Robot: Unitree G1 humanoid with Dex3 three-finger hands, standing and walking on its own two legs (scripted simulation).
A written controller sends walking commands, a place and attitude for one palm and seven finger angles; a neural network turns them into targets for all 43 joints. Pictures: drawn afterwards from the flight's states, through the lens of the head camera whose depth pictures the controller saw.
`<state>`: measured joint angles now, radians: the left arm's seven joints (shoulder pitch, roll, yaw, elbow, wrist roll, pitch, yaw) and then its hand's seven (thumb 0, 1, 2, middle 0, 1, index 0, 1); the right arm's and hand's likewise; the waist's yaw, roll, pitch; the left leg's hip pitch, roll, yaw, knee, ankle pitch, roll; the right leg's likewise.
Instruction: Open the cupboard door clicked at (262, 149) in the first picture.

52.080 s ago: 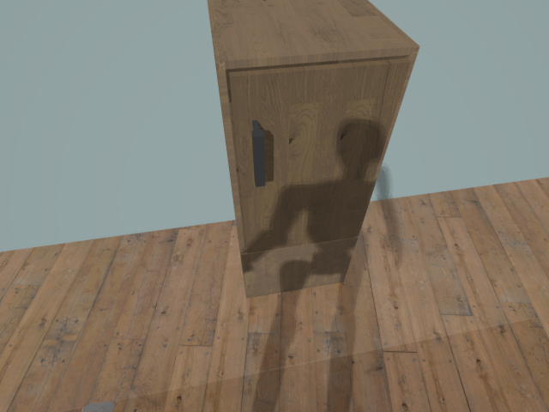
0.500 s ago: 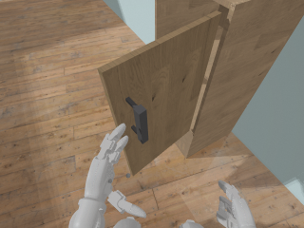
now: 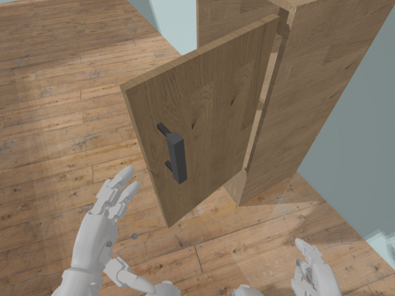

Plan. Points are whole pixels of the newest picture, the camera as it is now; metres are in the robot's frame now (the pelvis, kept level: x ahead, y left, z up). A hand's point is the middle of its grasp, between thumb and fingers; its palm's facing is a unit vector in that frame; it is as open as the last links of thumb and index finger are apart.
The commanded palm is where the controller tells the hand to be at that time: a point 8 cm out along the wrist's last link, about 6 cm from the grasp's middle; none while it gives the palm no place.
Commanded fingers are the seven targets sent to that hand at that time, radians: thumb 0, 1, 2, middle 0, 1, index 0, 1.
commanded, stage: draw the hand back to the body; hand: left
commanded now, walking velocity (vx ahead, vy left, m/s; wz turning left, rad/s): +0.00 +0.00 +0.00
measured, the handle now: (171, 154) +0.38 +0.08 +0.08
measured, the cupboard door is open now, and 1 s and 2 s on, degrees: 100 100 100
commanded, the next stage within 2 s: step back with the hand held close in 1.46 s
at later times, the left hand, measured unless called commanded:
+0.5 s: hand (71, 225) +0.20 +0.19 +0.14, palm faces +0.11 -0.96 -0.24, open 15.6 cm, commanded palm +0.17 +0.25 +0.16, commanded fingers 0.00 -0.08 0.48 -0.17 -0.30 -0.17 -0.30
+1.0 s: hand out of the picture +0.23 +0.27 +0.21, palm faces +0.38 -0.83 -0.40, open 10.1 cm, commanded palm +0.18 +0.31 +0.24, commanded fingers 0.00 0.80 0.86 -0.20 -0.30 -0.20 -0.30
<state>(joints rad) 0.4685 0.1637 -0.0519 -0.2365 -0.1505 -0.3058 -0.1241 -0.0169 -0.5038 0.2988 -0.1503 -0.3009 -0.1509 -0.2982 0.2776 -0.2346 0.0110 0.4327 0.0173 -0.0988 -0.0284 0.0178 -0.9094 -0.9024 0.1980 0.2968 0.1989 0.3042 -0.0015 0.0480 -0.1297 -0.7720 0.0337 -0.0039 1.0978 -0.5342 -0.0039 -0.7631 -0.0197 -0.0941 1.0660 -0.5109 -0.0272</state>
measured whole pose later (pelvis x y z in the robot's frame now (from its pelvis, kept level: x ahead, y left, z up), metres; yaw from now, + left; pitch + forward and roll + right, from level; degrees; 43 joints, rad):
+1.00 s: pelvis +0.03 +0.03 +0.08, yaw -1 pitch -3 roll -1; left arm 0.49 0.32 0.27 -0.41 -0.04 -0.05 0.11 0.00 0.45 0.71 -0.19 -0.30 -0.19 -0.30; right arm 0.21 -0.22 0.05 0.61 0.00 -0.12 -0.07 0.02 -0.91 -0.90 0.20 0.30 0.20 0.30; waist 0.07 0.06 0.01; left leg -0.10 0.00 0.05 0.45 -0.30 0.03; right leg -0.10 -0.02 -0.05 0.41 -0.25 0.02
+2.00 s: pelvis -0.01 +0.02 +0.08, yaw -3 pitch +0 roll -1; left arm 0.57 0.42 0.39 -0.48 -0.05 -0.14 0.12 0.01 0.88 0.90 -0.21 -0.30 -0.21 -0.30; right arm 0.17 -0.24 -0.02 0.56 0.02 0.00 -0.09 0.02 -0.91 -0.90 0.20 0.30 0.20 0.30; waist 0.01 0.02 0.04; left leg -0.25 0.02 0.08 0.48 -0.23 0.03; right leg -0.26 -0.01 -0.02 0.42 -0.17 0.01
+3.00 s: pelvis -0.18 +0.04 +0.08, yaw -4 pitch +4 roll -5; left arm 0.50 0.42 0.41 -0.58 -0.06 -0.18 0.15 0.01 0.89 0.90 -0.21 -0.30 -0.21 -0.30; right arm 0.14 -0.16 0.02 0.64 -0.02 -0.15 -0.05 0.02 -0.91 -0.90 0.20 0.30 0.20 0.30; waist 0.04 -0.01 0.00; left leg -0.40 0.06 0.06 0.31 0.02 0.06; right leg -0.27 0.07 0.02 0.89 -0.52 0.01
